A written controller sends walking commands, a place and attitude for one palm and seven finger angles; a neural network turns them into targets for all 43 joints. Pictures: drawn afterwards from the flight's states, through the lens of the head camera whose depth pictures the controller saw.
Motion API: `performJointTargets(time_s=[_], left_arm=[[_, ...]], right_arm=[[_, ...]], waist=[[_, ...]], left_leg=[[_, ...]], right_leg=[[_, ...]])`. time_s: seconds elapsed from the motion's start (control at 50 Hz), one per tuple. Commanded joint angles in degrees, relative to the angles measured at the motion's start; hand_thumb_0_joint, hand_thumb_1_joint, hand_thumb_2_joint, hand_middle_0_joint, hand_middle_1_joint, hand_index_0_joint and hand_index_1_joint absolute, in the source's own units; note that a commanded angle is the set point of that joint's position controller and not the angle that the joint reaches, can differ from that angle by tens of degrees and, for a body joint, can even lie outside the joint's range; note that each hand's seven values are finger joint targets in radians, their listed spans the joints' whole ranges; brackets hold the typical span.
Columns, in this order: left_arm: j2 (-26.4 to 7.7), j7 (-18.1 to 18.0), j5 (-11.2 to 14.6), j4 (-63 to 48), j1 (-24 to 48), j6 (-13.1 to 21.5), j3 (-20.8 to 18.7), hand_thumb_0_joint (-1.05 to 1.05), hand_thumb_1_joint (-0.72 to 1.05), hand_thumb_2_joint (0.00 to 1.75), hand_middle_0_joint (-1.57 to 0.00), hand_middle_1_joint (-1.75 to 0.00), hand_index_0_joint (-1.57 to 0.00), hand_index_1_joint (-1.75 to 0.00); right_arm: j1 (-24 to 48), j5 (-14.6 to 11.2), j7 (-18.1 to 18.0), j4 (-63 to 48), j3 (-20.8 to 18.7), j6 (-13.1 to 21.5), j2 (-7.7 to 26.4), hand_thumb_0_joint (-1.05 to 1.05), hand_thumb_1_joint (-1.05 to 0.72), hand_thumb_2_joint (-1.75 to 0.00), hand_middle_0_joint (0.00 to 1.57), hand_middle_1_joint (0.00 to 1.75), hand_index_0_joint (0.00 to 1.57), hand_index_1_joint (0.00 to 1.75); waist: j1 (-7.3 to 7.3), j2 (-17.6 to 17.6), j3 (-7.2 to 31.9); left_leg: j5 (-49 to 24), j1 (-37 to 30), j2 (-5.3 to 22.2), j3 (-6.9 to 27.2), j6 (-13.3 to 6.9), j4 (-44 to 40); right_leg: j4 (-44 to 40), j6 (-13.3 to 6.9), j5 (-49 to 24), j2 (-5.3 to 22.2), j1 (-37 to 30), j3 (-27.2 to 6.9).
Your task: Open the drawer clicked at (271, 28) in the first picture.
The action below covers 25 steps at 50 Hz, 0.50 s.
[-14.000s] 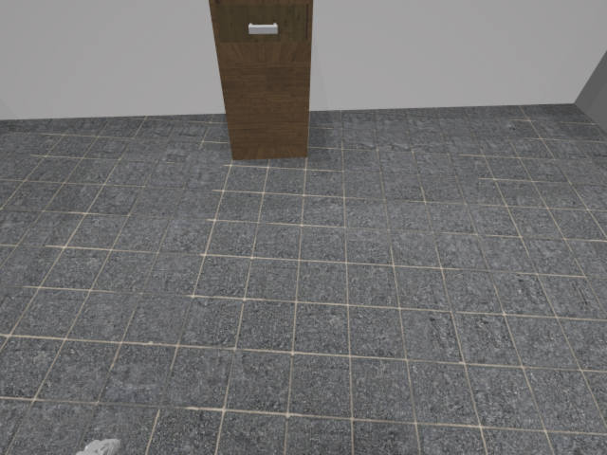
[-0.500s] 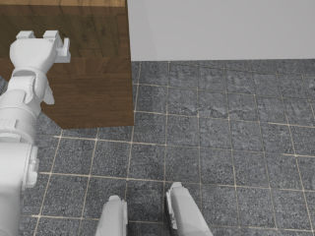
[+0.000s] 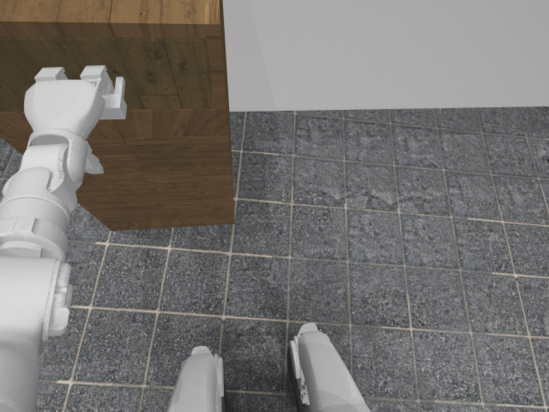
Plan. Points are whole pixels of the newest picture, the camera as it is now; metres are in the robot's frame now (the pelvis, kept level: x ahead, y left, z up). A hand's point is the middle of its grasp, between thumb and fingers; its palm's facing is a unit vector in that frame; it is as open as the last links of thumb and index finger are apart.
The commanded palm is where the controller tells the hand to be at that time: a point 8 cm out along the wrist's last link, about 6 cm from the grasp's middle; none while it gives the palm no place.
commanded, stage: close the thumb around the handle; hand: left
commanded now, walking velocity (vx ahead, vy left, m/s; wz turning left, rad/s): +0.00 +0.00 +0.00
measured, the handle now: (83, 95) +0.58 +0.22 +0.02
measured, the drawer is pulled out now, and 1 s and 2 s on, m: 0.00 0.02 0.13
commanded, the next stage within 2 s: pull the drawer open in 0.44 s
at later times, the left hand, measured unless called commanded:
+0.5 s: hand (85, 131) +0.53 +0.23 +0.00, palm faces -0.09 +0.01 -1.00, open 5.9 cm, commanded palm +0.53 +0.22 +0.05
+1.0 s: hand (84, 141) +0.51 +0.23 +0.00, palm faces -0.07 -0.03 -1.00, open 5.8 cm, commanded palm +0.47 +0.22 +0.05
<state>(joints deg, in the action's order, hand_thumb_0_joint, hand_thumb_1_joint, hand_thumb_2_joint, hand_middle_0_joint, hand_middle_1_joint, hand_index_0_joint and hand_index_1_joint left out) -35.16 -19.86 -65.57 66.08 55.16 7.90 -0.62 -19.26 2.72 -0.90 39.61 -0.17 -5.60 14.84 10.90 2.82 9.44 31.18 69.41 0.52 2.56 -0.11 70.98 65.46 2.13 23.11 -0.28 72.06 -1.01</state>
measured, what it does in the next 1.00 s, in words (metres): stands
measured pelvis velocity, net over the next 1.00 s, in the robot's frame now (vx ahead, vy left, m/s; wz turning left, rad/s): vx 0.03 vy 0.00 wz -0.03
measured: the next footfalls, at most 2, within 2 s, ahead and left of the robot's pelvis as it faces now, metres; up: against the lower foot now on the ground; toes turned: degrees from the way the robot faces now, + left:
none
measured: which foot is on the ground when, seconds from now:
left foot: down 0.00-1.00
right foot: down 0.00-1.00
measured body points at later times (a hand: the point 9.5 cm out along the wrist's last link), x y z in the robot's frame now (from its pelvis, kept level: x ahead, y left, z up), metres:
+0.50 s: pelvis +0.00 +0.00 +0.00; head +0.17 +0.01 +0.42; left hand +0.53 +0.22 +0.05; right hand +0.01 -0.28 -0.12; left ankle +0.01 +0.12 -0.63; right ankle +0.06 -0.15 -0.63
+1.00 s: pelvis +0.03 +0.00 +0.02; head +0.18 +0.00 +0.44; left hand +0.51 +0.23 +0.05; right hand +0.04 -0.27 -0.11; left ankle +0.01 +0.12 -0.63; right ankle +0.06 -0.15 -0.63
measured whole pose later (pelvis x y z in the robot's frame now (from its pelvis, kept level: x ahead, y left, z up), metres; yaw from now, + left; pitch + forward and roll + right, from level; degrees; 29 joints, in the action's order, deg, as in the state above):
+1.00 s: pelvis +0.03 +0.00 +0.02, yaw -2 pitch +28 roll -1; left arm -30.4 -22.1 -63.9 55.7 41.5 8.0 -2.6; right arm -17.9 2.6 -0.1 39.7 -2.3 -7.6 14.7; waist 6.7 2.7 9.9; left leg 32.4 61.0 1.3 0.0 -0.4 65.5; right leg 61.7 2.3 24.3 -1.0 65.4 -3.3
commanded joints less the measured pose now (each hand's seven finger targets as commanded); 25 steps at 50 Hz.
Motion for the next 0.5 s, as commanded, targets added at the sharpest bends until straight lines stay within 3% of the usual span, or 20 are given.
performJointTargets(time_s=[0.0, 0.14, 0.2, 0.22, 0.28, 0.34, 0.38, 0.42, 0.48], left_arm=[[-14.5, -2.0, 0.2, -7.7, 24.1, -1.4, -2.6, 0.0, 0.28, 0.64, -0.36, -1.28, -0.36, -1.28], [-12.9, -2.8, -0.2, -8.3, 25.9, -2.9, -1.5, 0.0, 0.68, 0.8, -0.38, -1.33, -0.38, -1.33], [-15.3, -2.2, -0.1, -8.4, 25.5, -3.3, -2.9, 0.0, 0.84, 0.88, -0.4, -1.34, -0.4, -1.34], [-13.7, -1.9, 0.1, -7.6, 24.7, -3.5, -1.8, 0.0, 0.9, 0.9, -0.4, -1.35, -0.4, -1.35], [-14.3, -1.2, 0.4, -7.5, 24.1, -3.3, -2.5, 0.0, 0.9, 0.9, -0.4, -1.35, -0.4, -1.35], [-14.0, -0.8, 0.6, -9.0, 24.0, -2.2, -2.0, 0.0, 0.9, 0.9, -0.4, -1.35, -0.4, -1.35], [-16.5, -0.7, 0.8, -9.2, 23.4, -1.7, -4.0, 0.0, 0.9, 0.9, -0.4, -1.35, -0.4, -1.35], [-13.8, -0.5, 0.8, -9.2, 23.8, -1.4, -1.9, 0.0, 0.9, 0.9, -0.4, -1.35, -0.4, -1.35], [-15.2, -0.5, 1.0, -9.3, 23.7, -0.8, -3.2, 0.0, 0.9, 0.9, -0.4, -1.35, -0.4, -1.35]], right_arm=[[-10.0, 0.2, -0.8, -1.6, -3.9, 0.7, 11.1, 0.0, -0.9, -0.9, 0.2, 0.3, 0.2, 0.3], [-10.3, 0.3, -0.7, -1.5, -4.2, 0.5, 10.9, 0.0, -0.9, -0.9, 0.2, 0.3, 0.2, 0.3], [-10.2, 0.2, -0.8, -1.6, -3.9, 0.2, 11.1, 0.0, -0.9, -0.9, 0.2, 0.3, 0.2, 0.3], [-9.8, 0.1, -0.7, -1.7, -3.9, 0.3, 10.9, 0.0, -0.9, -0.9, 0.2, 0.3, 0.2, 0.3], [-9.5, 0.1, -0.9, -1.8, -3.8, 0.2, 10.9, 0.0, -0.9, -0.9, 0.2, 0.3, 0.2, 0.3], [-9.3, 0.1, -1.1, -2.4, -3.7, 0.4, 10.7, 0.0, -0.9, -0.9, 0.2, 0.3, 0.2, 0.3], [-9.1, 0.1, -1.2, -2.3, -3.7, 0.4, 10.9, 0.0, -0.9, -0.9, 0.2, 0.3, 0.2, 0.3], [-9.3, 0.0, -1.3, -2.3, -3.7, 0.7, 10.6, 0.0, -0.9, -0.9, 0.2, 0.3, 0.2, 0.3], [-9.4, 0.1, -1.4, -2.3, -3.7, 0.8, 10.7, 0.0, -0.9, -0.9, 0.2, 0.3, 0.2, 0.3]], waist=[[1.64, 5.3, 26.9], [2.07, 6.1, 29.3], [1.48, 5.8, 30.2], [1.54, 6.2, 28.8], [1.63, 4.7, 27.9], [1.31, 5.8, 28.2], [0.94, 4.3, 29.1], [1.41, 5.7, 27.9], [1.26, 4.1, 28.8]], left_leg=[[-16.9, -17.0, -1.3, -1.1, -2.4, -9.3], [-19.7, -19.1, -1.4, -1.1, -2.2, -8.9], [-19.9, -18.8, -1.4, -1.2, -2.2, -9.0], [-19.1, -18.6, -1.5, -1.5, -2.3, -9.2], [-18.5, -18.2, -1.3, -1.4, -2.4, -9.5], [-17.9, -17.7, -1.5, -1.8, -2.6, -9.4], [-17.5, -16.9, -1.5, -1.7, -2.7, -9.1], [-17.1, -17.4, -1.4, -1.6, -2.5, -9.4], [-17.6, -16.9, -1.4, -1.5, -2.6, -8.9]], right_leg=[[-7.1, -4.2, -8.1, -1.8, -16.7, 3.5], [-7.1, -4.2, -10.3, -1.8, -17.3, 3.6], [-6.9, -4.1, -10.9, -1.8, -18.6, 3.5], [-7.3, -4.2, -10.3, -1.8, -18.4, 3.5], [-7.5, -4.1, -10.0, -1.8, -18.7, 3.5], [-7.7, -4.1, -10.1, -1.8, -19.5, 3.1], [-7.3, -4.1, -10.0, -1.8, -20.4, 2.9], [-7.3, -4.1, -9.3, -1.7, -18.8, 3.2], [-6.9, -4.1, -9.7, -1.8, -19.2, 3.1]])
